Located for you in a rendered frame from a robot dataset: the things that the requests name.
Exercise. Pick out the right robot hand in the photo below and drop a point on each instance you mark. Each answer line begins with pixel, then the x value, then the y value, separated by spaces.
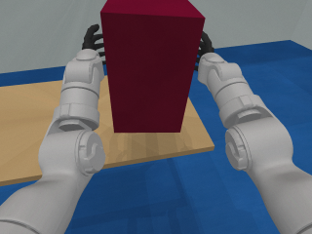
pixel 206 47

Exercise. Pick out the robot right forearm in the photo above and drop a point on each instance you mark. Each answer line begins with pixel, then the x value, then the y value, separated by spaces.
pixel 235 100

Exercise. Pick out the robot right upper arm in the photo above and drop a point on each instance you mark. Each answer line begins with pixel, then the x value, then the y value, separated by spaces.
pixel 262 148

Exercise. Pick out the robot left upper arm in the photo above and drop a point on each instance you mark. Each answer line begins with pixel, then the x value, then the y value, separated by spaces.
pixel 67 160

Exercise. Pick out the carton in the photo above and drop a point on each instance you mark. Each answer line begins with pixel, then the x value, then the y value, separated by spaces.
pixel 150 48

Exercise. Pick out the robot left forearm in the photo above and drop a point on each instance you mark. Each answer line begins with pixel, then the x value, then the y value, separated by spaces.
pixel 79 94

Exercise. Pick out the table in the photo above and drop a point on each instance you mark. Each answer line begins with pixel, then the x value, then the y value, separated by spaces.
pixel 27 110

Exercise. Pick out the left robot hand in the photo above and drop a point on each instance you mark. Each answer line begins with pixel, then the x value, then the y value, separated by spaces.
pixel 90 39

